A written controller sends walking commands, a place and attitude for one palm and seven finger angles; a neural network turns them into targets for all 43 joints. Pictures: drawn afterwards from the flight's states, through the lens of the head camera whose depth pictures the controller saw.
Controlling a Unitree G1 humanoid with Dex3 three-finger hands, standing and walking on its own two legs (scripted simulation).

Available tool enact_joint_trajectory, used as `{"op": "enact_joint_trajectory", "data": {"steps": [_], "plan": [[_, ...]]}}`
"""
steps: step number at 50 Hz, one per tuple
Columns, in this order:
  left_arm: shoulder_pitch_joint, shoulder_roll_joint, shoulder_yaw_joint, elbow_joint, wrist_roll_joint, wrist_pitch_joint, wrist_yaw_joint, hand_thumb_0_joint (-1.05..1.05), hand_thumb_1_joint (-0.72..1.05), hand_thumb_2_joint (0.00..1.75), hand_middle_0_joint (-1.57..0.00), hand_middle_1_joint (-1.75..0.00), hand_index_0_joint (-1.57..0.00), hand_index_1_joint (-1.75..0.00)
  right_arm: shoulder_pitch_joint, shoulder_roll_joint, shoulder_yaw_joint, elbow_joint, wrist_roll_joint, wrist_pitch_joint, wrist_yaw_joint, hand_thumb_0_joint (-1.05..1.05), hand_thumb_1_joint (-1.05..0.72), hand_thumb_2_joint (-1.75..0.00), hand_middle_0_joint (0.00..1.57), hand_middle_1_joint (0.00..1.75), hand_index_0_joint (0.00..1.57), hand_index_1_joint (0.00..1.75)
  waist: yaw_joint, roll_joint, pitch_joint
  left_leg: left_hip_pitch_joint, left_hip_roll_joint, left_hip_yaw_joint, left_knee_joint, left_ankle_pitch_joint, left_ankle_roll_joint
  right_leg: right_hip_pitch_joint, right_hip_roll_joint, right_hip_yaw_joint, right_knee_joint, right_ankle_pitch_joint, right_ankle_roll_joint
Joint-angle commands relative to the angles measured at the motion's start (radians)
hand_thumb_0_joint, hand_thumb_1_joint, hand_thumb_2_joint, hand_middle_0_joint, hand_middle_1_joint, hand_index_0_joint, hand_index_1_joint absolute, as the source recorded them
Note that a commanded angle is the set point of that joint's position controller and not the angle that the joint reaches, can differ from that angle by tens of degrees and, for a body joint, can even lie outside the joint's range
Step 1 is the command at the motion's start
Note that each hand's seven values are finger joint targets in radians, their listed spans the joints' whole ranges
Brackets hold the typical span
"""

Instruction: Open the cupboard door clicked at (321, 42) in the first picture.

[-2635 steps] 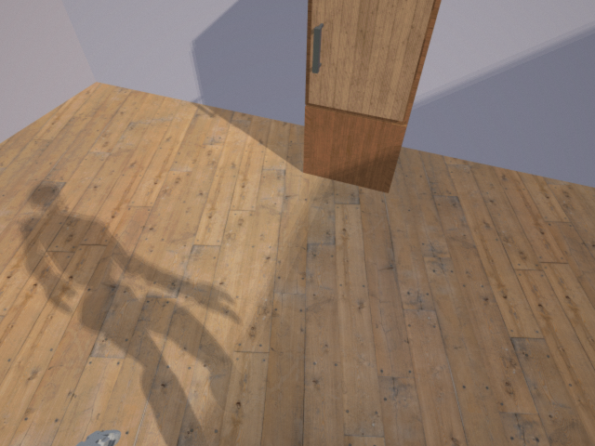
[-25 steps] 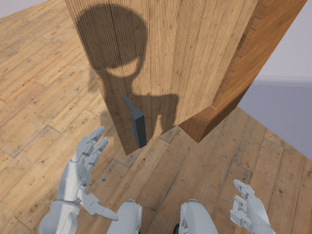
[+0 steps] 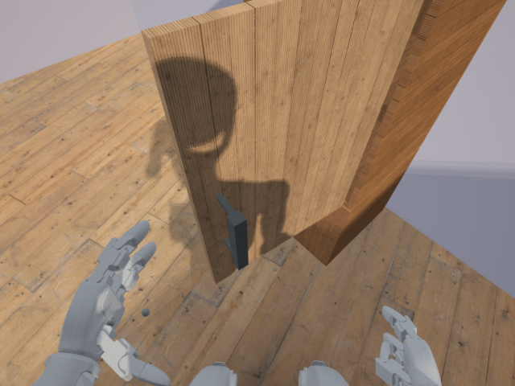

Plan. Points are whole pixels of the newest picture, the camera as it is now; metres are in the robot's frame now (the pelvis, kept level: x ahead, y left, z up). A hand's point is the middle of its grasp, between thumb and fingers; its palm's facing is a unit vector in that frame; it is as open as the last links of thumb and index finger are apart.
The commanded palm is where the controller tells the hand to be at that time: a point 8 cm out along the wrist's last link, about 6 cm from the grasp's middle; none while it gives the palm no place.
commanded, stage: draw the hand back to the body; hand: left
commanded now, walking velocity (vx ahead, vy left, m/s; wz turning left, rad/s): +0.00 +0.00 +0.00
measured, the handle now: (232, 233) +0.37 +0.07 -0.01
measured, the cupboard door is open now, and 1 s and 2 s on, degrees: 81 81 81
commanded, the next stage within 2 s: step back with the hand held close in 1.18 s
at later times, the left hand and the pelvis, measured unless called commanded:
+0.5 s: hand (47, 268) +0.22 +0.23 +0.17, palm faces +0.30 -0.87 -0.40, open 12.7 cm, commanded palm +0.18 +0.28 +0.20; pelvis +0.03 +0.01 +0.07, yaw +0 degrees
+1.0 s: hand out of the picture +0.23 +0.26 +0.24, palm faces +0.44 -0.80 -0.40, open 7.7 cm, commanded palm +0.18 +0.30 +0.26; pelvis +0.03 +0.00 +0.09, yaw -1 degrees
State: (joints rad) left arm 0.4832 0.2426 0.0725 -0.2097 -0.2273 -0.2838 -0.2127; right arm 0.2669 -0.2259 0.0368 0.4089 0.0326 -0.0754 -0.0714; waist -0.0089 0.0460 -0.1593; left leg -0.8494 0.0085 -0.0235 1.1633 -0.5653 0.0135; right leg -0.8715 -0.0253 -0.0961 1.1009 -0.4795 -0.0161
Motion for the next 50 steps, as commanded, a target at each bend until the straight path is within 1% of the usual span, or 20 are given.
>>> {"op": "enact_joint_trajectory", "data": {"steps": [1,3,5,6,7,8,9,10,15,19,20,22,23,26,28,35,40,42,43,50], "plan": [[-0.007,0.119,0.107,-0.247,-0.045,-0.073,-0.025,0.00,-0.47,0.32,-0.15,-0.30,-0.15,-0.30,-0.055,-0.121,-0.057,-0.161,0.009,-0.073,-0.017,0.00,-0.90,-0.90,0.20,0.30,0.20,0.30,0.003,0.008,-0.145,0.138,-0.030,-0.023,-0.255,0.219,-0.004,0.255,0.039,0.029,-0.217,0.128,-0.011],[0.012,0.124,0.115,-0.270,-0.058,-0.063,-0.037,0.00,-0.40,0.34,-0.15,-0.30,-0.15,-0.30,-0.051,-0.119,-0.055,-0.160,0.012,-0.081,-0.013,0.00,-0.90,-0.90,0.20,0.30,0.20,0.30,0.007,0.038,-0.148,0.175,-0.029,-0.022,-0.277,0.258,-0.008,0.285,0.040,0.022,-0.229,0.170,-0.009],[0.027,0.144,0.147,-0.251,-0.067,-0.044,-0.043,0.00,-0.32,0.37,-0.16,-0.30,-0.16,-0.30,-0.057,-0.121,-0.056,-0.149,0.014,-0.087,-0.012,0.00,-0.90,-0.90,0.20,0.30,0.20,0.30,0.007,0.005,-0.127,0.179,-0.026,-0.023,-0.290,0.275,-0.005,0.317,0.044,0.023,-0.252,0.187,-0.009],[0.064,0.277,0.176,-0.293,0.098,0.043,0.120,0.00,-0.29,0.39,-0.16,-0.30,-0.16,-0.30,-0.054,-0.113,-0.060,-0.151,0.000,-0.059,-0.039,0.00,-0.90,-0.90,0.20,0.30,0.20,0.30,0.071,0.027,-0.159,0.222,-0.011,-0.001,-0.367,0.302,0.002,0.381,0.008,0.076,-0.301,0.189,-0.018],[0.112,0.182,0.128,-0.322,0.117,0.097,0.195,0.00,-0.26,0.40,-0.16,-0.30,-0.16,-0.30,-0.049,-0.092,-0.050,-0.162,-0.002,-0.049,-0.045,0.00,-0.90,-0.90,0.20,0.30,0.20,0.30,0.042,0.047,-0.108,0.248,-0.011,-0.003,-0.391,0.308,-0.003,0.373,0.007,0.061,-0.321,0.193,-0.014],[0.133,0.144,0.087,-0.323,0.144,0.139,0.243,0.00,-0.22,0.42,-0.16,-0.30,-0.16,-0.30,-0.046,-0.091,-0.046,-0.147,-0.002,-0.040,-0.045,0.00,-0.90,-0.90,0.20,0.30,0.20,0.30,0.036,0.080,-0.062,0.267,-0.004,-0.004,-0.407,0.319,-0.004,0.381,0.005,0.052,-0.333,0.195,-0.012],[0.125,0.154,0.090,-0.343,0.160,0.164,0.277,0.00,-0.18,0.43,-0.16,-0.30,-0.16,-0.30,-0.044,-0.094,-0.045,-0.140,-0.001,-0.032,-0.046,0.00,-0.90,-0.90,0.20,0.30,0.20,0.30,0.032,0.068,-0.050,0.291,0.002,-0.011,-0.419,0.327,-0.004,0.384,0.007,0.044,-0.347,0.191,-0.010],[0.106,0.169,0.100,-0.352,0.173,0.180,0.304,0.00,-0.15,0.45,-0.16,-0.30,-0.16,-0.30,-0.053,-0.097,-0.043,-0.132,-0.004,-0.032,-0.050,0.00,-0.90,-0.90,0.20,0.30,0.20,0.30,0.030,0.012,-0.048,0.309,0.003,-0.014,-0.430,0.347,0.001,0.410,0.011,0.041,-0.370,0.209,-0.010],[0.013,0.214,0.134,-0.364,0.198,0.214,0.368,0.00,0.02,0.52,-0.17,-0.30,-0.17,-0.30,-0.075,-0.111,-0.028,-0.094,-0.013,-0.052,-0.065,0.00,-0.90,-0.90,0.20,0.30,0.20,0.30,0.028,0.007,0.010,0.408,0.004,-0.013,-0.513,0.335,0.005,0.488,0.007,0.042,-0.457,0.218,-0.006],[-0.007,0.215,0.158,-0.378,0.203,0.207,0.379,0.00,0.17,0.58,-0.17,-0.30,-0.17,-0.30,-0.083,-0.108,-0.021,-0.062,-0.016,-0.082,-0.062,0.00,-0.90,-0.90,0.20,0.30,0.20,0.30,0.040,0.022,0.015,0.493,0.007,-0.018,-0.582,0.410,-0.001,0.566,0.004,0.036,-0.499,0.269,-0.005],[0.001,0.225,0.174,-0.371,0.205,0.207,0.380,0.00,0.20,0.60,-0.18,-0.30,-0.18,-0.30,-0.094,-0.110,-0.022,-0.051,-0.017,-0.090,-0.060,0.00,-0.90,-0.90,0.20,0.30,0.20,0.30,0.047,0.003,0.015,0.509,0.009,-0.016,-0.594,0.436,-0.001,0.591,0.006,0.035,-0.513,0.290,-0.005],[0.003,0.211,0.174,-0.390,0.202,0.202,0.375,0.00,0.27,0.63,-0.18,-0.30,-0.18,-0.30,-0.101,-0.105,-0.021,-0.035,-0.019,-0.102,-0.052,0.00,-0.90,-0.90,0.20,0.30,0.20,0.30,0.049,0.030,0.026,0.550,0.012,-0.014,-0.620,0.511,-0.006,0.625,0.003,0.034,-0.533,0.336,-0.002],[0.012,0.218,0.193,-0.376,0.200,0.204,0.374,0.00,0.31,0.64,-0.18,-0.30,-0.18,-0.30,-0.106,-0.103,-0.022,-0.024,-0.019,-0.105,-0.048,0.00,-0.90,-0.90,0.20,0.30,0.20,0.30,0.052,0.006,0.042,0.560,0.016,-0.012,-0.632,0.525,-0.007,0.638,0.005,0.033,-0.548,0.350,0.000],[0.011,0.228,0.233,-0.360,0.194,0.198,0.368,0.00,0.41,0.69,-0.18,-0.30,-0.18,-0.30,-0.133,-0.101,-0.024,-0.003,-0.023,-0.109,-0.040,0.00,-0.90,-0.90,0.20,0.30,0.20,0.30,0.060,-0.023,0.069,0.584,0.015,0.002,-0.670,0.540,-0.005,0.693,0.006,0.034,-0.588,0.387,0.001],[-0.016,0.240,0.260,-0.378,0.192,0.188,0.363,0.00,0.48,0.72,-0.19,-0.30,-0.19,-0.30,-0.139,-0.101,-0.026,0.007,-0.023,-0.111,-0.036,0.00,-0.90,-0.90,0.20,0.30,0.20,0.30,0.063,0.008,0.075,0.611,0.016,0.007,-0.693,0.565,-0.008,0.720,0.007,0.036,-0.611,0.404,0.001],[-0.067,0.285,0.353,-0.402,0.182,0.162,0.359,0.00,0.73,0.82,-0.19,-0.30,-0.19,-0.30,-0.167,-0.101,-0.032,0.040,-0.030,-0.115,-0.025,0.00,-0.90,-0.90,0.20,0.30,0.20,0.30,0.074,0.039,0.087,0.674,0.016,0.024,-0.750,0.595,-0.007,0.790,0.009,0.043,-0.677,0.449,-0.001],[-0.117,0.315,0.409,-0.420,0.177,0.141,0.360,0.00,0.90,0.90,-0.20,-0.30,-0.20,-0.30,-0.181,-0.101,-0.039,0.059,-0.031,-0.119,-0.021,0.00,-0.90,-0.90,0.20,0.30,0.20,0.30,0.077,0.026,0.097,0.706,0.017,0.030,-0.776,0.585,-0.006,0.805,0.014,0.048,-0.710,0.450,-0.001],[-0.064,0.247,0.361,-0.341,0.173,0.146,0.349,0.00,0.90,0.90,-0.20,-0.30,-0.20,-0.30,-0.179,-0.099,-0.043,0.067,-0.031,-0.112,-0.015,0.00,-0.90,-0.90,0.20,0.30,0.20,0.30,0.071,-0.002,0.139,0.702,0.018,0.037,-0.787,0.564,-0.002,0.792,0.013,0.047,-0.721,0.439,0.006],[-0.075,0.241,0.351,-0.334,0.171,0.147,0.345,0.00,0.90,0.90,-0.20,-0.30,-0.20,-0.30,-0.181,-0.104,-0.045,0.067,-0.030,-0.106,-0.012,0.00,-0.90,-0.90,0.20,0.30,0.20,0.30,0.070,-0.012,0.158,0.695,0.019,0.033,-0.796,0.542,-0.001,0.787,0.015,0.046,-0.728,0.422,0.006],[-0.108,0.302,0.391,-0.384,0.179,0.133,0.349,0.00,0.90,0.90,-0.20,-0.30,-0.20,-0.30,-0.200,-0.106,-0.052,0.066,-0.035,-0.102,-0.019,0.00,-0.90,-0.90,0.20,0.30,0.20,0.30,0.082,0.003,0.097,0.726,0.010,0.041,-0.804,0.513,0.008,0.826,0.014,0.061,-0.748,0.411,0.003]]}}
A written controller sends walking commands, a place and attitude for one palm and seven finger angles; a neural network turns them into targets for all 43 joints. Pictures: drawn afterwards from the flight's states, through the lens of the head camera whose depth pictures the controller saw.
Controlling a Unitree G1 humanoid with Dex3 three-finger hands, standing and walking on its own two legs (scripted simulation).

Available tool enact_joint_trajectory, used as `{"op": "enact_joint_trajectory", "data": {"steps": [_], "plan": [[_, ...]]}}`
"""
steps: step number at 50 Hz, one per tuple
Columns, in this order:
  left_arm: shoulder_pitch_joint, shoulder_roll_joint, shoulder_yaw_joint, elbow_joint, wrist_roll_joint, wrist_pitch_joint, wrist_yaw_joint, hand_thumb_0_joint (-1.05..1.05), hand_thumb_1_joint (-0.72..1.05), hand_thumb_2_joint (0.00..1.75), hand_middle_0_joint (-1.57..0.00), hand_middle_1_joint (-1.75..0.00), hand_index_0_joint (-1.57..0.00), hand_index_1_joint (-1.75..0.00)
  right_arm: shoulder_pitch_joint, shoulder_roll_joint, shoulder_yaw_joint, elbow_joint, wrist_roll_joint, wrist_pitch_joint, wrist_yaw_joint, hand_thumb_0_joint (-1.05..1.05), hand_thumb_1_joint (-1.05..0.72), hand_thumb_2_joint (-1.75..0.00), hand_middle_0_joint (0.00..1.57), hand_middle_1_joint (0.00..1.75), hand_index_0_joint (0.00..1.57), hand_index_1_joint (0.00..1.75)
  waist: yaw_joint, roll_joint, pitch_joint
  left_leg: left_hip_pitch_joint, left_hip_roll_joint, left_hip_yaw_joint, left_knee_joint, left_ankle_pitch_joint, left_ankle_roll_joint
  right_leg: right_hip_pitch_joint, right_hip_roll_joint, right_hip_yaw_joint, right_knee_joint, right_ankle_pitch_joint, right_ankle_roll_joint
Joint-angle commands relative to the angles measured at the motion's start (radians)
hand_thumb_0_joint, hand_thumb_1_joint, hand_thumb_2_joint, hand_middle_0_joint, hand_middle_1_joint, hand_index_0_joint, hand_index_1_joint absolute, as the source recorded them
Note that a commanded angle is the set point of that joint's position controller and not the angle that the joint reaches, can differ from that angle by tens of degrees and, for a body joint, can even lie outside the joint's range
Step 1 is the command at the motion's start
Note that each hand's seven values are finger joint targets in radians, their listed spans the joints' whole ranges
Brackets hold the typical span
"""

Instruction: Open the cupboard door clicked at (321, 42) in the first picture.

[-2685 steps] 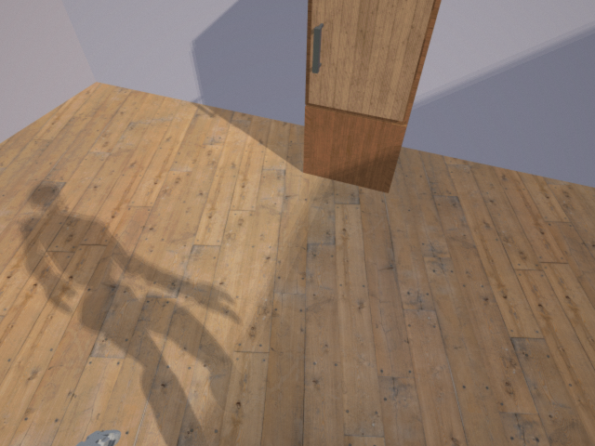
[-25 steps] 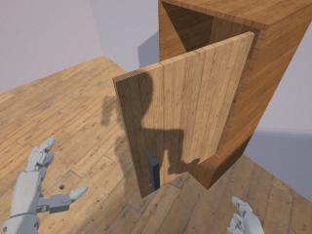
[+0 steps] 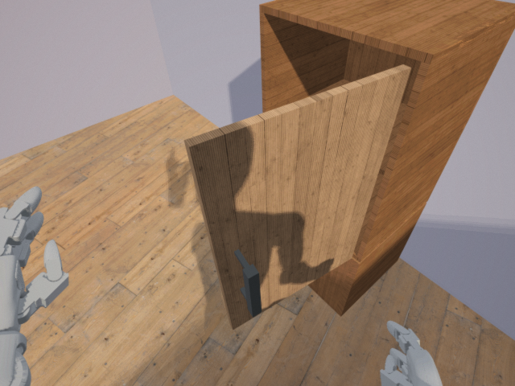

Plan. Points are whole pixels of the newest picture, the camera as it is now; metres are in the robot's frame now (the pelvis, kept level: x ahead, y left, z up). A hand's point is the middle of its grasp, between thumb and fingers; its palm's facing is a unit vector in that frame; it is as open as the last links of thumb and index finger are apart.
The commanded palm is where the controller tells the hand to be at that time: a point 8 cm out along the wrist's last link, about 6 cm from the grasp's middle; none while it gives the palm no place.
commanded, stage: draw the hand back to the body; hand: left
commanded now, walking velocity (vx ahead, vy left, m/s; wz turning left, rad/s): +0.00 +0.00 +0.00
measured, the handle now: (247, 284) +0.34 +0.08 -0.10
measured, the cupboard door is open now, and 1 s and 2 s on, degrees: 81 81 81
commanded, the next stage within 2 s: step back with the hand held close in 0.18 s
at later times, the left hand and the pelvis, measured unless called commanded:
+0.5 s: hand (62, 277) +0.19 +0.26 +0.15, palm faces +0.41 -0.78 -0.47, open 7.4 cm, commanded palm +0.13 +0.30 +0.17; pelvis -0.02 +0.00 +0.00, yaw -1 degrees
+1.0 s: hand out of the picture +0.11 +0.28 +0.15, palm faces +0.45 -0.74 -0.50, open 7.4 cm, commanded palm +0.04 +0.32 +0.17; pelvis -0.09 +0.01 -0.02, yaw +2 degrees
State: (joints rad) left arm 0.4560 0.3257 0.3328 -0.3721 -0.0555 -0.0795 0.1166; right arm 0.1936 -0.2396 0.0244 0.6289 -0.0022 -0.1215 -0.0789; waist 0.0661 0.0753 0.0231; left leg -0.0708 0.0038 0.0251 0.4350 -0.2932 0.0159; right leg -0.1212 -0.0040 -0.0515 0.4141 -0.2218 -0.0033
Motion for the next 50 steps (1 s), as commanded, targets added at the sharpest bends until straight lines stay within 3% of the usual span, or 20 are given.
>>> {"op": "enact_joint_trajectory", "data": {"steps": [1,5,9,14,15,16,17,19,20,22,24,25,27,34,37,41,44,47,50], "plan": [[-0.088,0.205,0.121,-0.227,0.005,-0.071,0.019,0.00,0.90,0.90,-0.20,-0.30,-0.20,-0.30,-0.131,-0.088,-0.037,-0.155,-0.002,-0.059,-0.013,0.00,-0.90,-0.90,0.20,0.30,0.20,0.30,0.004,-0.013,-0.074,-0.054,0.013,-0.006,-0.080,0.232,0.005,0.072,-0.010,0.017,-0.062,0.151,-0.009],[-0.094,0.224,0.135,-0.252,0.012,-0.076,0.024,0.00,0.90,0.90,-0.20,-0.30,-0.20,-0.30,-0.128,-0.088,-0.037,-0.143,-0.003,-0.074,-0.014,0.00,-0.90,-0.90,0.20,0.30,0.20,0.30,0.005,0.030,-0.081,-0.040,0.011,-0.005,-0.079,0.257,0.001,0.076,-0.008,0.018,-0.067,0.170,-0.012],[-0.078,0.195,0.116,-0.220,0.010,-0.075,0.020,0.00,0.90,0.90,-0.20,-0.30,-0.20,-0.30,-0.125,-0.085,-0.039,-0.139,-0.001,-0.077,-0.011,0.00,-0.90,-0.90,0.20,0.30,0.20,0.30,0.002,-0.022,-0.056,-0.042,0.015,-0.009,-0.089,0.256,0.001,0.065,-0.002,0.014,-0.071,0.162,-0.008],[-0.080,0.190,0.114,-0.195,0.008,-0.077,0.016,0.00,0.90,0.90,-0.20,-0.30,-0.20,-0.30,-0.129,-0.087,-0.042,-0.136,-0.001,-0.076,-0.008,0.00,-0.90,-0.90,0.20,0.30,0.20,0.30,0.004,-0.040,-0.033,-0.050,0.014,-0.008,-0.100,0.217,0.003,0.058,0.000,0.016,-0.086,0.127,-0.006],[-0.155,0.226,0.135,-0.229,0.009,-0.083,0.021,0.00,0.90,0.90,-0.20,-0.30,-0.20,-0.30,-0.138,-0.092,-0.041,-0.131,-0.001,-0.078,-0.012,0.00,-0.90,-0.90,0.20,0.30,0.20,0.30,0.002,-0.011,-0.052,-0.040,0.011,-0.006,-0.099,0.206,0.004,0.064,-0.003,0.022,-0.092,0.119,-0.008],[-0.216,0.330,0.249,-0.259,0.019,-0.123,0.030,0.00,0.90,0.90,-0.20,-0.30,-0.20,-0.30,-0.118,-0.115,-0.040,-0.169,0.001,-0.054,-0.017,0.00,-0.90,-0.90,0.20,0.30,0.20,0.30,-0.051,-0.074,0.031,-0.131,0.029,-0.042,-0.073,0.141,0.016,-0.029,-0.040,0.111,-0.135,0.153,-0.006],[-0.101,0.255,0.201,-0.170,0.020,-0.124,0.020,0.00,0.90,0.90,-0.20,-0.30,-0.20,-0.30,-0.114,-0.107,-0.046,-0.151,-0.004,-0.037,-0.017,0.00,-0.90,-0.90,0.20,0.30,0.20,0.30,-0.052,-0.112,-0.009,-0.117,0.024,-0.042,-0.043,0.138,0.018,-0.030,-0.065,0.117,-0.139,0.167,-0.011],[-0.025,0.213,0.158,-0.197,0.021,-0.134,0.012,0.00,0.90,0.90,-0.20,-0.30,-0.20,-0.30,-0.115,-0.113,-0.049,-0.165,-0.006,-0.016,-0.009,0.00,-0.90,-0.90,0.20,0.30,0.20,0.30,-0.056,-0.078,-0.060,-0.113,0.025,-0.035,-0.030,0.181,0.012,-0.026,-0.079,0.113,-0.118,0.206,-0.016],[-0.012,0.227,0.171,-0.216,0.021,-0.141,0.015,0.00,0.90,0.90,-0.20,-0.30,-0.20,-0.30,-0.122,-0.116,-0.051,-0.167,-0.009,-0.012,-0.012,0.00,-0.90,-0.90,0.20,0.30,0.20,0.30,-0.052,-0.030,-0.085,-0.116,0.030,-0.036,-0.036,0.231,0.010,-0.003,-0.079,0.097,-0.088,0.267,-0.018],[0.034,0.220,0.165,-0.237,0.019,-0.142,0.019,0.00,0.90,0.90,-0.20,-0.30,-0.20,-0.30,-0.115,-0.115,-0.055,-0.180,-0.006,0.001,-0.013,0.00,-0.90,-0.90,0.20,0.30,0.20,0.30,-0.054,-0.003,-0.145,-0.107,0.043,-0.031,-0.036,0.322,0.006,0.022,-0.070,0.079,-0.042,0.343,-0.010],[0.057,0.243,0.188,-0.258,0.018,-0.141,0.025,0.00,0.90,0.90,-0.20,-0.30,-0.20,-0.30,-0.112,-0.115,-0.062,-0.192,-0.003,0.015,-0.015,0.00,-0.90,-0.90,0.20,0.30,0.20,0.30,-0.054,-0.043,-0.187,-0.118,0.047,-0.036,-0.028,0.386,0.001,0.050,-0.061,0.070,-0.011,0.409,-0.005],[0.063,0.260,0.203,-0.268,0.016,-0.140,0.029,0.00,0.90,0.90,-0.20,-0.30,-0.20,-0.30,-0.122,-0.118,-0.063,-0.193,-0.004,0.020,-0.019,0.00,-0.90,-0.90,0.20,0.30,0.20,0.30,-0.050,-0.018,-0.196,-0.128,0.048,-0.044,-0.030,0.410,-0.002,0.062,-0.063,0.063,0.006,0.432,-0.009],[0.087,0.266,0.217,-0.272,0.013,-0.137,0.033,0.00,0.90,0.90,-0.20,-0.30,-0.20,-0.30,-0.120,-0.110,-0.066,-0.207,0.001,0.034,-0.019,0.00,-0.90,-0.90,0.20,0.30,0.20,0.30,-0.050,-0.041,-0.204,-0.150,0.053,-0.044,-0.029,0.410,-0.003,0.064,-0.057,0.062,0.024,0.432,-0.004],[0.092,0.269,0.217,-0.294,0.019,-0.144,0.045,0.00,0.90,0.90,-0.20,-0.30,-0.20,-0.30,-0.116,-0.114,-0.073,-0.219,0.007,0.042,-0.024,0.00,-0.90,-0.90,0.20,0.30,0.20,0.30,-0.055,-0.034,-0.151,-0.270,0.061,-0.059,-0.050,0.218,0.017,0.033,-0.044,0.081,0.030,0.293,0.007],[0.078,0.267,0.218,-0.303,0.029,-0.152,0.050,0.00,0.90,0.90,-0.20,-0.30,-0.20,-0.30,-0.114,-0.124,-0.070,-0.223,0.004,0.034,-0.025,0.00,-0.90,-0.90,0.20,0.30,0.20,0.30,-0.053,-0.005,-0.116,-0.384,0.076,-0.089,-0.095,0.047,0.037,0.062,-0.027,0.084,0.051,0.175,0.013],[0.058,0.255,0.215,-0.298,0.046,-0.164,0.056,0.00,0.90,0.90,-0.20,-0.30,-0.20,-0.30,-0.102,-0.129,-0.070,-0.227,0.004,0.021,-0.025,0.00,-0.90,-0.90,0.20,0.30,0.20,0.30,-0.060,-0.016,-0.062,-0.547,0.080,-0.107,-0.116,-0.247,0.062,0.087,-0.029,0.114,0.060,0.038,0.012],[0.033,0.261,0.224,-0.323,0.057,-0.179,0.061,0.00,0.90,0.90,-0.20,-0.30,-0.20,-0.30,-0.087,-0.136,-0.071,-0.228,0.003,0.005,-0.024,0.00,-0.90,-0.90,0.20,0.30,0.20,0.30,-0.064,-0.014,-0.056,-0.595,0.083,-0.126,-0.110,-0.327,0.071,0.077,-0.023,0.119,0.070,-0.038,0.012],[0.020,0.265,0.237,-0.344,0.066,-0.192,0.065,0.00,0.90,0.90,-0.20,-0.30,-0.20,-0.30,-0.088,-0.136,-0.071,-0.225,0.001,-0.012,-0.026,0.00,-0.90,-0.90,0.20,0.30,0.20,0.30,-0.059,0.048,-0.068,-0.674,0.114,-0.166,-0.159,-0.390,0.087,0.144,0.010,0.099,0.163,-0.014,0.020],[0.035,0.282,0.274,-0.340,0.077,-0.207,0.064,0.00,0.90,0.90,-0.20,-0.30,-0.20,-0.30,-0.093,-0.136,-0.078,-0.224,-0.001,-0.030,-0.024,0.00,-0.90,-0.90,0.20,0.30,0.20,0.30,-0.051,0.094,-0.083,-0.768,0.145,-0.202,-0.185,-0.428,0.111,0.243,0.051,0.097,0.283,0.115,0.026]]}}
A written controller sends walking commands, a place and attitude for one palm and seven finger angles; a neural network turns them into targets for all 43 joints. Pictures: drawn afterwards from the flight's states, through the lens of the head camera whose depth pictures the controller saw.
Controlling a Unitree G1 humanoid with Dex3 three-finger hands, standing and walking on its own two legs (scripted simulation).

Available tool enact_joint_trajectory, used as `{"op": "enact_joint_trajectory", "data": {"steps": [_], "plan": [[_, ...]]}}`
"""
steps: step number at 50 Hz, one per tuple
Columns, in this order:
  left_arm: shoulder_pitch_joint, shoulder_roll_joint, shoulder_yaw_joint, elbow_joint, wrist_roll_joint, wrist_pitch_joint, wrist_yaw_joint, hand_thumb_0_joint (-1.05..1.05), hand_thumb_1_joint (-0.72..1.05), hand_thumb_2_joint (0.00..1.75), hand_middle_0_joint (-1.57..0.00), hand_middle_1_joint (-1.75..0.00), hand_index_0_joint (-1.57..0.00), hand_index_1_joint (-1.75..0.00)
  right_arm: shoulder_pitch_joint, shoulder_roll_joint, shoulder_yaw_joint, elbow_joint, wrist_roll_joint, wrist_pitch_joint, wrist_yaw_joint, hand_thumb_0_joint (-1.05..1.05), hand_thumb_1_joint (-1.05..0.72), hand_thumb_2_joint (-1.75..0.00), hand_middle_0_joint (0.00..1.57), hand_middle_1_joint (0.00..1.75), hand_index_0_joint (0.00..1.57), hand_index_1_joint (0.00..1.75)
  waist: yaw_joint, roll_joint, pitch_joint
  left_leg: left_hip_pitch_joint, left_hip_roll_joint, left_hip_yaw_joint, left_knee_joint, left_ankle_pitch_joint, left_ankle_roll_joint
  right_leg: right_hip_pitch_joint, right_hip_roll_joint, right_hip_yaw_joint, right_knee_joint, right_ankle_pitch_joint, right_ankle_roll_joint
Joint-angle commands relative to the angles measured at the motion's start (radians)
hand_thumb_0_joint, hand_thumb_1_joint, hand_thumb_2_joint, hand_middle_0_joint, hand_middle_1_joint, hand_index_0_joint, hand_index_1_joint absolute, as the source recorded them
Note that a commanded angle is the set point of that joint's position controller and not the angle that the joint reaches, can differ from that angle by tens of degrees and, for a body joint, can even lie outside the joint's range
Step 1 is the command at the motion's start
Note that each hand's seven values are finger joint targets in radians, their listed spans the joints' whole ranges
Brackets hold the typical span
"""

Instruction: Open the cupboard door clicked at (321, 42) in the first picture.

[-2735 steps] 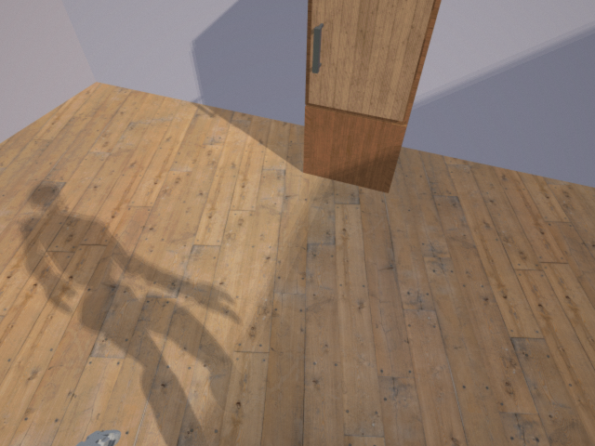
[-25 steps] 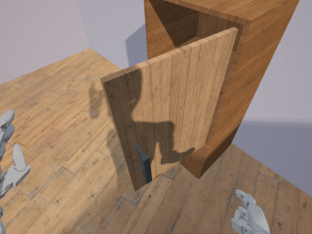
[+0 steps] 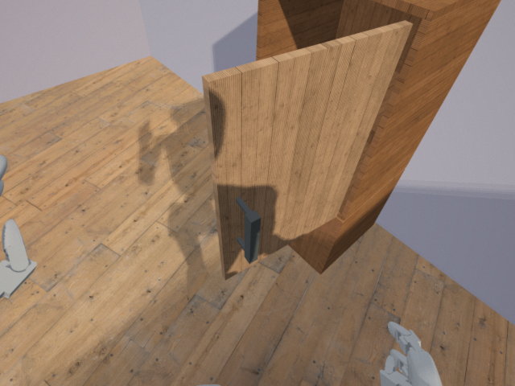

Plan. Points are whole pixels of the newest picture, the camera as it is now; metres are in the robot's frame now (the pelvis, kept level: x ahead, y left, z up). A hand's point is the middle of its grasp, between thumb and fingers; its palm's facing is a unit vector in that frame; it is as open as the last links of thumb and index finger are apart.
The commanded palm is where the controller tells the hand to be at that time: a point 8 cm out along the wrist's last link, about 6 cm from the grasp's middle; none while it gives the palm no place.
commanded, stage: step back with the hand held close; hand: left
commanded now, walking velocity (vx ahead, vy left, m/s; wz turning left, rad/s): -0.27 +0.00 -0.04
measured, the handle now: (246, 231) +0.43 +0.05 -0.08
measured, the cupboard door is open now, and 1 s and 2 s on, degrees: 81 81 81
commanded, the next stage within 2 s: stop stepping back and stand still in 0.56 s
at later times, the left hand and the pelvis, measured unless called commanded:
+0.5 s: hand out of the picture +0.14 +0.27 +0.18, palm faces +0.47 -0.76 -0.45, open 7.4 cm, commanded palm +0.09 +0.29 +0.19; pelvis -0.06 -0.01 +0.01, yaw -2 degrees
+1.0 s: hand out of the picture +0.03 +0.20 +0.16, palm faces +0.29 -0.81 -0.50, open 7.4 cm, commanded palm -0.01 +0.25 +0.19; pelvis -0.18 -0.04 +0.01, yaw -5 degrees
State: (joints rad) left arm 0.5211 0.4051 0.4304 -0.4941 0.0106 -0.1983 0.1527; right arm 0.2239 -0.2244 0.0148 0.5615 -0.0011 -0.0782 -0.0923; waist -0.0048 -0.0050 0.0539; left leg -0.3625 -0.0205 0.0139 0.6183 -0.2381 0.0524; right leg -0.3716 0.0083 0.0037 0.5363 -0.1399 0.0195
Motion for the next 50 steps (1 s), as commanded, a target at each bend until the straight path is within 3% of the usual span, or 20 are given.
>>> {"op": "enact_joint_trajectory", "data": {"steps": [1,5,8,11,14,17,22,25,27,29,31,33,35,37,39,41,44,46,47,50], "plan": [[-0.026,0.185,0.165,-0.213,0.009,-0.091,0.026,0.00,0.90,0.90,-0.20,-0.30,-0.20,-0.30,-0.113,-0.144,-0.067,-0.157,0.000,-0.077,-0.007,0.00,-0.90,-0.90,0.20,0.30,0.20,0.30,0.017,0.156,-0.109,-0.488,0.161,-0.179,-0.338,-0.479,0.073,0.491,0.032,0.065,0.165,0.049,-0.001],[-0.073,0.189,0.152,-0.202,-0.004,-0.093,0.018,0.00,0.90,0.90,-0.20,-0.30,-0.20,-0.30,-0.085,-0.143,-0.077,-0.130,-0.007,-0.079,0.003,0.00,-0.90,-0.90,0.20,0.30,0.20,0.30,-0.005,-0.039,-0.067,-0.294,0.050,-0.080,-0.093,-0.397,0.015,0.193,-0.085,0.255,-0.091,-0.108,-0.060],[-0.088,0.192,0.117,-0.207,-0.029,-0.085,0.027,0.00,0.90,0.90,-0.20,-0.30,-0.20,-0.30,-0.078,-0.117,-0.068,-0.098,-0.003,-0.067,0.015,0.00,-0.90,-0.90,0.20,0.30,0.20,0.30,-0.017,-0.112,-0.107,-0.012,0.006,-0.034,0.028,-0.216,-0.030,-0.059,-0.164,0.251,-0.224,-0.222,-0.090],[-0.046,0.212,0.145,-0.231,-0.033,-0.092,0.035,0.00,0.90,0.90,-0.20,-0.30,-0.20,-0.30,-0.103,-0.127,-0.067,-0.104,0.003,-0.057,0.005,0.00,-0.90,-0.90,0.20,0.30,0.20,0.30,-0.012,0.021,-0.113,-0.070,0.054,-0.105,-0.145,-0.279,-0.007,-0.008,-0.080,0.141,-0.140,-0.249,-0.044],[-0.027,0.204,0.194,-0.299,-0.007,-0.107,0.030,0.00,0.90,0.90,-0.20,-0.30,-0.20,-0.30,-0.137,-0.144,-0.075,-0.139,-0.007,-0.076,-0.006,0.00,-0.90,-0.90,0.20,0.30,0.20,0.30,0.019,0.296,-0.167,-0.464,0.296,-0.370,-0.498,-0.509,0.101,0.412,0.111,0.004,0.372,-0.090,0.012],[0.022,0.206,0.209,-0.253,-0.017,-0.107,0.019,0.00,0.90,0.90,-0.20,-0.30,-0.20,-0.30,-0.133,-0.123,-0.095,-0.113,-0.014,-0.108,0.010,0.00,-0.90,-0.90,0.20,0.30,0.20,0.30,0.020,0.197,-0.173,-0.309,0.339,-0.332,-0.439,-0.354,0.135,0.271,0.105,0.056,0.520,-0.289,-0.004],[-0.038,0.139,0.083,-0.240,-0.054,-0.090,0.019,0.00,0.90,0.90,-0.20,-0.30,-0.20,-0.30,-0.102,-0.109,-0.073,-0.020,-0.034,-0.136,0.026,0.00,-0.90,-0.90,0.20,0.30,0.20,0.30,0.008,0.212,-0.211,0.208,0.288,-0.226,-0.367,0.214,0.069,0.041,0.067,0.011,0.105,-0.396,-0.021],[-0.095,0.174,0.075,-0.254,-0.051,-0.094,0.002,0.00,0.90,0.90,-0.20,-0.30,-0.20,-0.30,-0.098,-0.113,-0.077,0.003,-0.035,-0.120,0.037,0.00,-0.90,-0.90,0.20,0.30,0.20,0.30,0.015,0.222,-0.317,0.415,0.254,-0.146,-0.243,0.617,0.020,0.068,0.056,0.007,-0.148,-0.211,-0.030],[-0.118,0.225,0.116,-0.277,-0.060,-0.104,-0.009,0.00,0.90,0.90,-0.20,-0.30,-0.20,-0.30,-0.134,-0.115,-0.078,-0.025,-0.026,-0.101,0.038,0.00,-0.90,-0.90,0.20,0.30,0.20,0.30,0.022,0.147,-0.349,0.470,0.218,-0.064,-0.156,0.657,-0.005,0.070,0.020,0.020,-0.228,0.000,-0.025],[-0.079,0.277,0.175,-0.282,-0.068,-0.105,-0.012,0.00,0.90,0.90,-0.20,-0.30,-0.20,-0.30,-0.161,-0.092,-0.073,-0.072,-0.007,-0.072,0.035,0.00,-0.90,-0.90,0.20,0.30,0.20,0.30,0.023,-0.020,-0.375,0.397,0.131,0.037,-0.077,0.517,-0.030,0.112,-0.071,0.071,-0.208,0.382,-0.012],[0.027,0.329,0.246,-0.245,-0.082,-0.104,-0.015,0.00,0.90,0.90,-0.20,-0.30,-0.20,-0.30,-0.223,-0.087,-0.056,-0.132,0.033,-0.063,0.024,0.00,-0.90,-0.90,0.20,0.30,0.20,0.30,0.039,-0.280,-0.295,0.097,0.007,0.078,0.082,-0.023,-0.049,0.214,-0.201,0.093,-0.166,0.989,0.095],[0.152,0.321,0.273,-0.199,-0.070,-0.079,-0.026,0.00,0.90,0.90,-0.20,-0.30,-0.20,-0.30,-0.247,-0.060,-0.025,-0.154,0.024,-0.047,0.015,0.00,-0.90,-0.90,0.20,0.30,0.20,0.30,0.046,-0.200,-0.251,-0.106,-0.008,0.046,0.098,-0.162,-0.046,0.309,-0.235,0.107,-0.072,1.129,0.034],[0.137,0.252,0.207,-0.253,-0.086,-0.057,-0.019,0.00,0.90,0.90,-0.20,-0.30,-0.20,-0.30,-0.212,-0.080,-0.013,-0.134,0.013,-0.034,0.002,0.00,-0.90,-0.90,0.20,0.30,0.20,0.30,0.002,0.044,-0.278,0.049,-0.010,0.080,-0.083,0.135,-0.040,0.292,-0.155,0.067,0.012,0.946,-0.011],[0.119,0.253,0.183,-0.251,-0.094,-0.052,-0.005,0.00,0.90,0.90,-0.20,-0.30,-0.20,-0.30,-0.138,-0.132,-0.034,-0.104,0.014,-0.033,0.002,0.00,-0.90,-0.90,0.20,0.30,0.20,0.30,-0.002,0.151,-0.318,0.323,0.115,-0.039,-0.162,0.684,0.007,0.139,-0.023,0.013,0.040,0.380,0.037],[0.126,0.222,0.139,-0.167,-0.086,-0.031,-0.006,0.00,0.90,0.90,-0.20,-0.30,-0.20,-0.30,-0.106,-0.142,-0.062,-0.105,0.008,-0.052,0.014,0.00,-0.90,-0.90,0.20,0.30,0.20,0.30,0.011,0.191,-0.254,0.295,0.241,-0.180,-0.288,0.468,0.054,0.050,0.042,0.010,0.083,-0.361,0.020],[0.093,0.217,0.133,-0.170,-0.077,-0.019,0.003,0.00,0.90,0.90,-0.20,-0.30,-0.20,-0.30,-0.119,-0.138,-0.054,-0.103,-0.009,-0.073,0.007,0.00,-0.90,-0.90,0.20,0.30,0.20,0.30,0.013,0.215,-0.144,0.101,0.248,-0.236,-0.398,0.115,0.071,0.131,0.033,-0.003,0.055,-0.373,-0.013],[0.088,0.227,0.125,-0.185,-0.065,-0.014,0.008,0.00,0.90,0.90,-0.20,-0.30,-0.20,-0.30,-0.132,-0.146,-0.059,-0.125,-0.002,-0.062,-0.002,0.00,-0.90,-0.90,0.20,0.30,0.20,0.30,-0.005,0.085,-0.086,-0.044,0.131,-0.112,-0.329,-0.207,-0.003,0.212,-0.015,0.023,-0.183,-0.256,-0.042],[0.068,0.251,0.138,-0.232,-0.055,-0.028,0.012,0.00,0.90,0.90,-0.20,-0.30,-0.20,-0.30,-0.114,-0.128,-0.073,-0.116,0.001,-0.055,-0.002,0.00,-0.90,-0.90,0.20,0.30,0.20,0.30,-0.007,-0.094,-0.076,0.073,0.010,-0.021,0.033,-0.149,-0.067,-0.066,-0.210,0.288,-0.407,-0.621,-0.124],[0.076,0.235,0.130,-0.209,-0.053,-0.024,0.016,0.00,0.90,0.90,-0.20,-0.30,-0.20,-0.30,-0.092,-0.125,-0.078,-0.093,-0.001,-0.054,-0.001,0.00,-0.90,-0.90,0.20,0.30,0.20,0.30,0.001,-0.148,-0.038,0.054,0.002,-0.026,0.239,-0.104,-0.072,-0.155,-0.302,0.375,-0.442,-0.584,-0.173],[-0.078,0.227,0.111,-0.213,-0.037,-0.041,0.032,0.00,0.90,0.90,-0.20,-0.30,-0.20,-0.30,-0.090,-0.099,-0.049,-0.069,-0.002,-0.076,-0.005,0.00,-0.90,-0.90,0.20,0.30,0.20,0.30,-0.009,-0.053,-0.064,-0.036,0.055,-0.049,0.201,-0.134,-0.057,0.032,-0.257,0.214,-0.279,-0.121,-0.156]]}}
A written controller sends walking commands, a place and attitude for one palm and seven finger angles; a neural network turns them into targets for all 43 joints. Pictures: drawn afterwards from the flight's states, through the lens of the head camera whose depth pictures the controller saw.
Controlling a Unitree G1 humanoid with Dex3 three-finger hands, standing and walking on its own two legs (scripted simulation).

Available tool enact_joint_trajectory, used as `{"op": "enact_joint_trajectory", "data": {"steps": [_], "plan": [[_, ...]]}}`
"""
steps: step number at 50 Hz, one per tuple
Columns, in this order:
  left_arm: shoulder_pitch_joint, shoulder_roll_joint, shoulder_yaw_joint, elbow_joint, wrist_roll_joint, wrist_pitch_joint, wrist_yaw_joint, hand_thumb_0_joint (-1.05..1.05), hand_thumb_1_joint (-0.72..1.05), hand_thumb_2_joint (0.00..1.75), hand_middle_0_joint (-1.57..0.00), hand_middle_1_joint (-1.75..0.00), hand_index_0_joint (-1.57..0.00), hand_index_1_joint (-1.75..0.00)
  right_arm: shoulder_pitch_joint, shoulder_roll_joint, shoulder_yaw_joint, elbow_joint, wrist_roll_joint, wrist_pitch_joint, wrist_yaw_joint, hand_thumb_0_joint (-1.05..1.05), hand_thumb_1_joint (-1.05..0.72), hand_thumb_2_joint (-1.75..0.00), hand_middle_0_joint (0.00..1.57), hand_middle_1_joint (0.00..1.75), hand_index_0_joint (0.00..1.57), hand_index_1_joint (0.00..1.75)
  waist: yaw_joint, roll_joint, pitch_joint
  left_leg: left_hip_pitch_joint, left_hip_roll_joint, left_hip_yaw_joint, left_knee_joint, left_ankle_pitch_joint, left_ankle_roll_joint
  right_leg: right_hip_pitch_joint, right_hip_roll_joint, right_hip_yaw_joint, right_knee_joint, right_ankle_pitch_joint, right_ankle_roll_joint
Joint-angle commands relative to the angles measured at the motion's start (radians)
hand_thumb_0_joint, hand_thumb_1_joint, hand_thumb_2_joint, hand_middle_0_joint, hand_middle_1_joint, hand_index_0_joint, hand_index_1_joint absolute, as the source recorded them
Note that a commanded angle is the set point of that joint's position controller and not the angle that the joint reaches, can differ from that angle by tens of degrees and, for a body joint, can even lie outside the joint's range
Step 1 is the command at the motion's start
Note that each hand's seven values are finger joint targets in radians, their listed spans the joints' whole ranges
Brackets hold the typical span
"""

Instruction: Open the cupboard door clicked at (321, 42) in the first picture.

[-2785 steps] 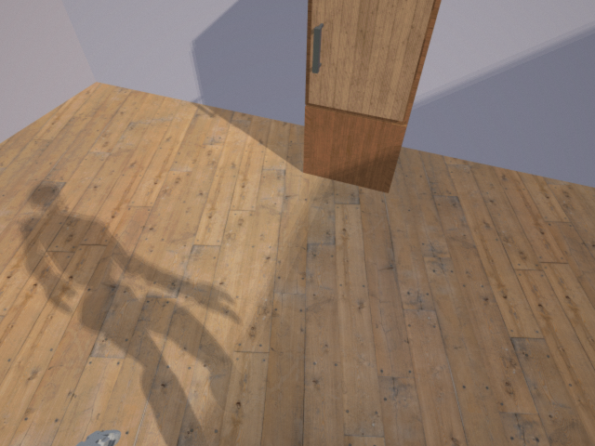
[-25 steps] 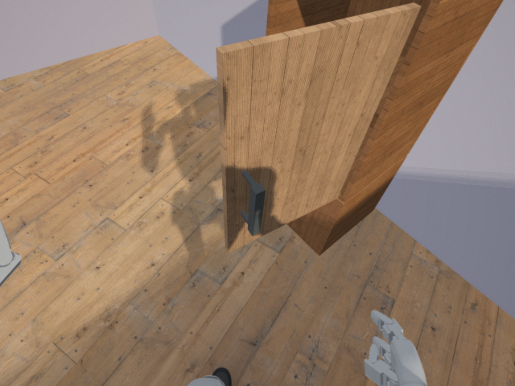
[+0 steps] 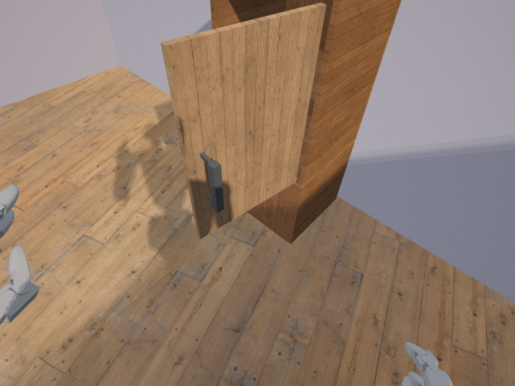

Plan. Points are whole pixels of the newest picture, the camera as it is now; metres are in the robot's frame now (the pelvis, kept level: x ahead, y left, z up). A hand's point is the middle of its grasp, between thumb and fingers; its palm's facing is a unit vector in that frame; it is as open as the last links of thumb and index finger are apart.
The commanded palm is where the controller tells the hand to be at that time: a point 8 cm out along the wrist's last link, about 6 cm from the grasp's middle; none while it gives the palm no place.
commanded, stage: stop stepping back and stand still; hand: left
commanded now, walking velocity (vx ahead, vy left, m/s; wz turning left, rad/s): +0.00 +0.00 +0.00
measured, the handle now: (211, 183) +0.60 +0.14 -0.10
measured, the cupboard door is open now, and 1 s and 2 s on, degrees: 81 81 81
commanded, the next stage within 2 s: let the arm hang, fingers relaxed in 0.76 s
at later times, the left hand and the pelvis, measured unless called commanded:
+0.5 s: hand out of the picture +0.13 +0.30 +0.15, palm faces +0.44 -0.78 -0.44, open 7.4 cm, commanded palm +0.08 +0.33 +0.18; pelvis -0.06 +0.03 +0.00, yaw +1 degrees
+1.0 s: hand (56, 378) +0.14 +0.29 -0.03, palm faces +0.15 -0.88 -0.45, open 7.4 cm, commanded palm none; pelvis -0.05 +0.03 -0.01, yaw +3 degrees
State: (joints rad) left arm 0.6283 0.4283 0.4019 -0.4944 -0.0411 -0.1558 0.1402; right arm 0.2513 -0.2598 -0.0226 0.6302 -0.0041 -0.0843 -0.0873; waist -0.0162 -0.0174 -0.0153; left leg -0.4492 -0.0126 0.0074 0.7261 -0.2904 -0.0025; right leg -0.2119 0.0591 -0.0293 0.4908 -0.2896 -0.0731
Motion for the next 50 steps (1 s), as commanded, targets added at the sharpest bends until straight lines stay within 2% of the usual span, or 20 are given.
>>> {"op": "enact_joint_trajectory", "data": {"steps": [1,3,4,6,8,12,16,18,21,25,27,30,37,42,43,44,45,46,48,50], "plan": [[-0.194,0.194,0.134,-0.196,0.020,-0.085,0.050,0.00,0.90,0.90,-0.20,-0.30,-0.20,-0.30,-0.117,-0.061,-0.008,-0.131,0.002,-0.083,-0.022,0.00,-0.90,-0.90,0.20,0.30,0.20,0.30,0.002,-0.013,0.009,0.097,0.047,-0.026,-0.028,-0.052,0.004,-0.095,-0.279,0.217,-0.195,0.137,-0.049],[-0.179,0.180,0.129,-0.160,0.019,-0.091,0.057,0.00,0.90,0.90,-0.20,-0.30,-0.20,-0.30,-0.097,-0.067,-0.006,-0.113,0.001,-0.102,-0.032,0.00,-0.90,-0.90,0.20,0.30,0.20,0.30,0.004,0.057,-0.028,0.213,0.036,-0.009,-0.265,0.089,0.018,-0.048,-0.208,0.166,-0.135,0.173,0.008],[-0.169,0.178,0.128,-0.161,0.019,-0.096,0.057,0.00,0.90,0.90,-0.20,-0.30,-0.20,-0.30,-0.101,-0.081,-0.015,-0.115,0.002,-0.111,-0.034,0.00,-0.90,-0.90,0.20,0.30,0.20,0.30,0.018,0.091,-0.043,0.248,0.073,-0.044,-0.308,0.189,0.031,-0.031,-0.163,0.149,-0.116,0.173,0.042],[-0.128,0.176,0.122,-0.162,0.010,-0.102,0.046,0.00,0.90,0.90,-0.20,-0.30,-0.20,-0.30,-0.106,-0.094,-0.022,-0.133,0.014,-0.119,-0.031,0.00,-0.90,-0.90,0.20,0.30,0.20,0.30,0.029,0.060,-0.053,0.260,0.113,-0.072,-0.306,0.225,0.034,-0.009,-0.129,0.155,-0.139,0.143,0.081],[-0.107,0.172,0.138,-0.160,0.013,-0.099,0.038,0.00,0.90,0.90,-0.20,-0.30,-0.20,-0.30,-0.105,-0.071,-0.003,-0.126,0.004,-0.113,-0.019,0.00,-0.90,-0.90,0.20,0.30,0.20,0.30,0.015,0.118,-0.072,0.209,0.104,-0.088,-0.321,0.290,0.033,0.046,-0.109,0.102,-0.086,0.229,0.066],[-0.072,0.155,0.131,-0.141,0.006,-0.101,0.029,0.00,0.90,0.90,-0.20,-0.30,-0.20,-0.30,-0.110,-0.068,-0.004,-0.134,0.006,-0.117,-0.007,0.00,-0.90,-0.90,0.20,0.30,0.20,0.30,0.017,0.029,-0.066,0.161,0.094,-0.081,-0.347,0.075,0.031,0.046,-0.108,0.119,-0.143,0.066,0.069],[-0.099,0.144,0.110,-0.118,0.010,-0.096,0.026,0.00,0.90,0.90,-0.20,-0.30,-0.20,-0.30,-0.115,-0.068,-0.002,-0.135,0.003,-0.114,-0.004,0.00,-0.90,-0.90,0.20,0.30,0.20,0.30,0.009,0.044,0.011,0.165,0.074,-0.065,-0.344,-0.079,0.022,-0.082,-0.114,0.146,-0.234,-0.173,0.059],[-0.125,0.146,0.110,-0.109,0.014,-0.094,0.029,0.00,0.90,0.90,-0.20,-0.30,-0.20,-0.30,-0.110,-0.069,-0.001,-0.132,0.000,-0.109,-0.006,0.00,-0.90,-0.90,0.20,0.30,0.20,0.30,0.007,0.045,0.016,0.169,0.072,-0.071,-0.352,-0.108,0.021,-0.104,-0.104,0.132,-0.237,-0.213,0.060],[-0.177,0.150,0.105,-0.119,0.020,-0.094,0.029,0.00,0.90,0.90,-0.20,-0.30,-0.20,-0.30,-0.118,-0.068,0.000,-0.135,0.000,-0.110,-0.014,0.00,-0.90,-0.90,0.20,0.30,0.20,0.30,0.007,0.060,0.015,0.176,0.079,-0.083,-0.383,-0.133,0.022,-0.103,-0.089,0.109,-0.223,-0.206,0.066],[-0.204,0.151,0.101,-0.159,0.030,-0.094,0.029,0.00,0.90,0.90,-0.20,-0.30,-0.20,-0.30,-0.130,-0.072,0.003,-0.141,-0.003,-0.122,-0.019,0.00,-0.90,-0.90,0.20,0.30,0.20,0.30,0.014,0.165,-0.003,0.104,0.118,-0.150,-0.522,-0.245,0.034,0.020,-0.044,0.051,-0.115,-0.080,0.082],[-0.188,0.134,0.095,-0.159,0.034,-0.093,0.030,0.00,0.90,0.90,-0.20,-0.30,-0.20,-0.30,-0.125,-0.070,0.005,-0.147,-0.002,-0.127,-0.018,0.00,-0.90,-0.90,0.20,0.30,0.20,0.30,0.020,0.167,-0.018,0.062,0.134,-0.171,-0.564,-0.287,0.040,0.090,-0.031,0.036,-0.064,-0.031,0.086],[-0.154,0.146,0.111,-0.158,0.039,-0.094,0.030,0.00,0.90,0.90,-0.20,-0.30,-0.20,-0.30,-0.126,-0.069,0.000,-0.151,-0.005,-0.133,-0.015,0.00,-0.90,-0.90,0.20,0.30,0.20,0.30,0.023,0.183,-0.022,0.030,0.126,-0.154,-0.567,-0.287,0.040,0.137,-0.031,0.031,-0.061,-0.002,0.084],[-0.140,0.130,0.103,-0.119,0.024,-0.101,0.029,0.00,0.90,0.90,-0.20,-0.30,-0.20,-0.30,-0.115,-0.070,-0.008,-0.129,-0.005,-0.127,-0.001,0.00,-0.90,-0.90,0.20,0.30,0.20,0.30,0.015,0.034,-0.018,0.165,0.059,-0.071,-0.356,-0.058,0.013,-0.031,-0.105,0.135,-0.238,-0.094,0.051],[-0.189,0.133,0.089,-0.128,0.020,-0.098,0.030,0.00,0.90,0.90,-0.20,-0.30,-0.20,-0.30,-0.126,-0.074,-0.005,-0.121,0.000,-0.125,-0.005,0.00,-0.90,-0.90,0.20,0.30,0.20,0.30,0.013,0.091,-0.025,0.214,0.070,-0.087,-0.383,-0.023,0.011,-0.055,-0.090,0.103,-0.212,-0.067,0.059],[-0.229,-0.046,-0.306,0.662,0.085,0.059,-0.116,0.00,0.90,0.90,-0.20,-0.30,-0.20,-0.30,-0.166,-0.251,-0.063,0.143,-0.004,-0.130,0.086,0.00,-0.90,-0.90,0.20,0.30,0.20,0.30,-0.035,0.117,0.051,0.090,0.119,-0.179,-0.242,0.221,0.040,-0.145,-0.132,0.040,-0.008,0.093,0.035],[-0.213,-0.045,-0.266,0.694,0.077,0.129,-0.140,0.00,0.90,0.90,-0.20,-0.30,-0.20,-0.30,-0.087,-0.201,-0.056,0.139,0.002,-0.055,0.085,0.00,-0.90,-0.90,0.20,0.30,0.20,0.30,-0.009,0.116,-0.026,0.146,0.135,-0.157,-0.265,0.341,0.040,-0.118,-0.114,0.066,0.011,0.085,0.040],[-0.242,-0.056,-0.284,0.708,0.076,0.139,-0.141,0.00,0.90,0.90,-0.20,-0.30,-0.20,-0.30,-0.077,-0.197,-0.053,0.128,-0.005,-0.032,0.080,0.00,-0.90,-0.90,0.20,0.30,0.20,0.30,0.002,0.042,-0.065,0.140,0.152,-0.179,-0.255,0.379,0.064,-0.091,-0.097,0.057,0.052,0.064,0.032],[-0.267,-0.040,-0.283,0.746,0.077,0.140,-0.139,0.00,0.90,0.90,-0.20,-0.30,-0.20,-0.30,-0.082,-0.203,-0.047,0.117,-0.008,-0.015,0.077,0.00,-0.90,-0.90,0.20,0.30,0.20,0.30,0.009,-0.025,-0.074,0.113,0.161,-0.214,-0.270,0.358,0.088,-0.059,-0.092,0.059,0.073,0.052,0.026],[-0.320,-0.003,-0.291,0.859,0.081,0.137,-0.140,0.00,0.90,0.90,-0.20,-0.30,-0.20,-0.30,-0.114,-0.217,-0.040,0.128,-0.016,0.003,0.079,0.00,-0.90,-0.90,0.20,0.30,0.20,0.30,0.024,-0.123,-0.078,0.093,0.136,-0.210,-0.267,0.300,0.090,-0.010,-0.113,0.087,0.040,0.088,0.013],[-0.385,0.032,-0.303,0.986,0.079,0.137,-0.139,0.00,0.90,0.90,-0.20,-0.30,-0.20,-0.30,-0.131,-0.217,-0.037,0.155,-0.018,0.026,0.085,0.00,-0.90,-0.90,0.20,0.30,0.20,0.30,0.019,-0.116,-0.044,0.113,0.089,-0.173,-0.251,0.199,0.069,-0.045,-0.162,0.144,-0.029,0.067,-0.016]]}}
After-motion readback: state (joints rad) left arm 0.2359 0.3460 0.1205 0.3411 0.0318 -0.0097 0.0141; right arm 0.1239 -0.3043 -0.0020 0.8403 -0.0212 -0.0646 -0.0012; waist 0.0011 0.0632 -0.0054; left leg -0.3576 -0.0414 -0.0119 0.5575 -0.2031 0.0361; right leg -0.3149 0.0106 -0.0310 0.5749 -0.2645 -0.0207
